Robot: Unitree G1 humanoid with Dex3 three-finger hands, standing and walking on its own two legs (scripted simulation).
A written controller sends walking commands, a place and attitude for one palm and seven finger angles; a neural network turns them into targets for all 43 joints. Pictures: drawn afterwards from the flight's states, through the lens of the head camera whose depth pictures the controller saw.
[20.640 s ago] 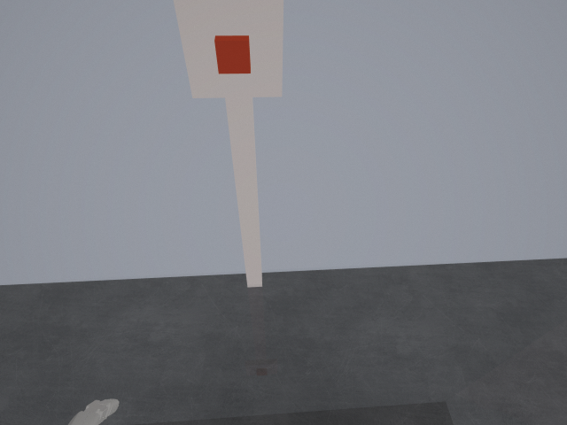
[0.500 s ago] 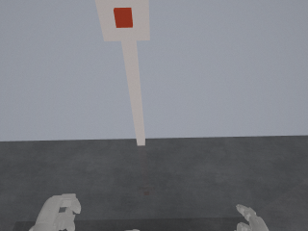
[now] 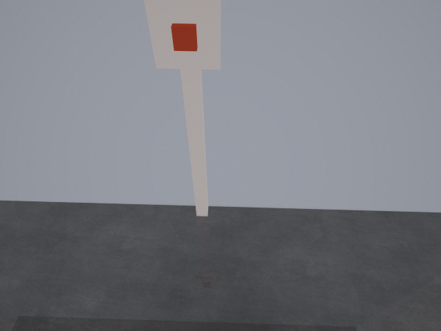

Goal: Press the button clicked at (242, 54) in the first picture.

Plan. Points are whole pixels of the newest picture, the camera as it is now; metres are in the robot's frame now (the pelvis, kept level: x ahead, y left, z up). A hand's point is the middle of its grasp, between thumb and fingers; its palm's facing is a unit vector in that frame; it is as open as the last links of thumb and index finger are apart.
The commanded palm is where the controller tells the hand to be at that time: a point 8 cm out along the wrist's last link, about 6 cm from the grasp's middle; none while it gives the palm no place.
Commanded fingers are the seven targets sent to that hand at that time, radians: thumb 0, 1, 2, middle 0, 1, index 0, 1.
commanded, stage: let the arm hang, fingers relaxed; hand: left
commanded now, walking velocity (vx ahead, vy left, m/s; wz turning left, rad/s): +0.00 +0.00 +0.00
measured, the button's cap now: (184, 37) +0.77 +0.15 +0.19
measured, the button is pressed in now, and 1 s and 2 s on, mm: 0 0 0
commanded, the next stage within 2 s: stand and wait in 0.42 s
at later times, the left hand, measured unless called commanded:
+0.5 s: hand out of the picture +0.12 +0.20 -0.15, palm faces -0.03 -0.96 -0.29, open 7.4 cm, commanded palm none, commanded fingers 0.00 0.90 0.90 -0.20 -0.30 -0.20 -0.30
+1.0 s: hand out of the picture +0.10 +0.20 -0.15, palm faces -0.03 -0.94 -0.33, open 7.4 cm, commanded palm none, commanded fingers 0.00 0.90 0.90 -0.20 -0.30 -0.20 -0.30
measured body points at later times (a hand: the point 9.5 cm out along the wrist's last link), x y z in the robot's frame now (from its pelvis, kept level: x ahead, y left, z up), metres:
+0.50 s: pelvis +0.03 -0.02 +0.01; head +0.04 -0.02 +0.46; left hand +0.12 +0.25 -0.13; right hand +0.09 -0.30 -0.14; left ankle +0.07 +0.11 -0.74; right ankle -0.01 -0.11 -0.74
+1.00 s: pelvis +0.04 -0.03 +0.01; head +0.05 -0.05 +0.46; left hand +0.10 +0.25 -0.12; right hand +0.09 -0.32 -0.14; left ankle +0.07 +0.11 -0.74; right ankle -0.01 -0.11 -0.74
